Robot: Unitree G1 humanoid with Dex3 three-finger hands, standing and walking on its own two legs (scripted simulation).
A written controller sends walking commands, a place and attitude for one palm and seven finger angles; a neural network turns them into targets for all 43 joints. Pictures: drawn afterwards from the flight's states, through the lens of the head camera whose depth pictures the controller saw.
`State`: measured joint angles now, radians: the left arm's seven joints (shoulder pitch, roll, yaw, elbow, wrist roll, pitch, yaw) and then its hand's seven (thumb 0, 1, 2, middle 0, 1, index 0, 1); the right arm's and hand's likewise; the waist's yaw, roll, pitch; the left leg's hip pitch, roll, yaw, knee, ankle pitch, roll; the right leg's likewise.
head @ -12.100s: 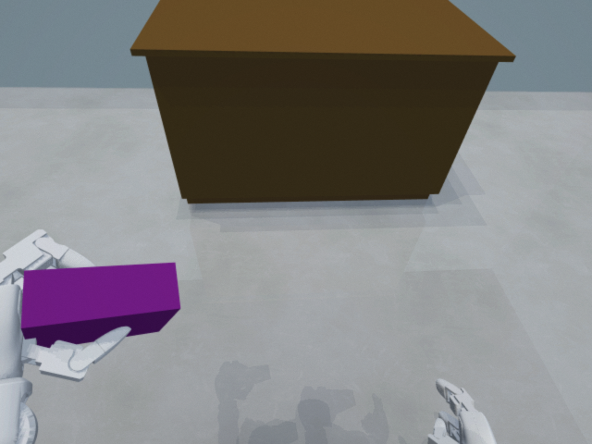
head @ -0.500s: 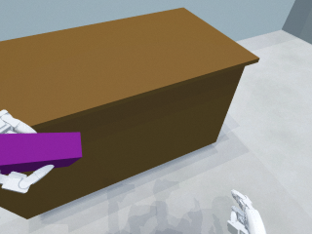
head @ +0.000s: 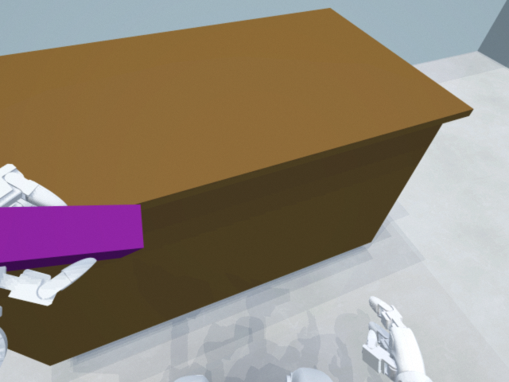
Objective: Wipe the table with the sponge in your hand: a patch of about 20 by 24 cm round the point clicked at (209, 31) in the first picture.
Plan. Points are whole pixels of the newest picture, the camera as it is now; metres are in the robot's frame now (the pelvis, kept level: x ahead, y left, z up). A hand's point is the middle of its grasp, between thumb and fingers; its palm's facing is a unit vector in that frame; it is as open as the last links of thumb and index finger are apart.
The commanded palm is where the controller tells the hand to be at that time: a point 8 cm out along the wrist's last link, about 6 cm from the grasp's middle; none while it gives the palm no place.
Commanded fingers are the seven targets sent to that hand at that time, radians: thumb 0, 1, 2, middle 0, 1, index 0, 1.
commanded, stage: shuffle to correct the standing spot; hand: left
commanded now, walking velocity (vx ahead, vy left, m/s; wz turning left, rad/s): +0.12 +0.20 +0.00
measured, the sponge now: (92, 236) +0.25 +0.20 +0.17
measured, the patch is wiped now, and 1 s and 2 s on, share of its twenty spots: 0.00 0.00 0.00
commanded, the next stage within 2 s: come to a stop and stand still in 1.86 s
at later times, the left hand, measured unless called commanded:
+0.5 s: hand out of the picture +0.25 +0.30 +0.20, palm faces +0.38 -0.82 -0.43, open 9.4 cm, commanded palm +0.19 +0.36 +0.20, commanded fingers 0.00 0.10 1.30 -1.20 -1.60 -1.20 -1.60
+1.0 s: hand out of the picture +0.24 +0.38 +0.19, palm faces +0.43 -0.80 -0.41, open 9.4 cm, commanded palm +0.18 +0.42 +0.20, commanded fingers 0.00 0.10 1.30 -1.20 -1.60 -1.20 -1.60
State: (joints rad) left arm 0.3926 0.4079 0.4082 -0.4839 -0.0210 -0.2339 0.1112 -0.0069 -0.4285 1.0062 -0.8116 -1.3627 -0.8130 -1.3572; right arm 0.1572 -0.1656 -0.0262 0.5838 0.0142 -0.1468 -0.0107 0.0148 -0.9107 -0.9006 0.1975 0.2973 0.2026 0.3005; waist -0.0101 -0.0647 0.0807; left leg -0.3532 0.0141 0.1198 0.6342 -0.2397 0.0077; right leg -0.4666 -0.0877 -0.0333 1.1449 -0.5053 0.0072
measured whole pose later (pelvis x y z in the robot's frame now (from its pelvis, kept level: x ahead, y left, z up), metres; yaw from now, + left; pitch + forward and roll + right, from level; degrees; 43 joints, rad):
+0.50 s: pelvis +0.03 +0.07 +0.00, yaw +0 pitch -3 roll +3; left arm 0.44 0.40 0.38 -0.57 -0.03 -0.23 0.14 0.00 -0.43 1.01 -0.81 -1.37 -0.81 -1.36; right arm 0.19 -0.23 -0.06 0.60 0.01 -0.12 -0.02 0.02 -0.91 -0.90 0.20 0.30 0.20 0.30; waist -0.01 -0.07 0.10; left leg -0.30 0.04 0.11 0.58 -0.23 -0.01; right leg -0.33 -0.15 -0.04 0.79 -0.42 0.03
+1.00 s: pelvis +0.03 +0.14 +0.02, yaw +1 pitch -2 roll +4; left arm 0.45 0.34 0.35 -0.47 -0.02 -0.21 0.15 0.00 -0.43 1.01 -0.81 -1.37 -0.81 -1.36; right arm 0.22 -0.24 -0.02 0.64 -0.01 -0.11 -0.03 0.02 -0.91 -0.90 0.20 0.30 0.21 0.30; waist 0.02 -0.04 0.08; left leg -0.35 0.07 0.07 0.67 -0.26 -0.01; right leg -0.26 -0.13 -0.11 0.57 -0.27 0.00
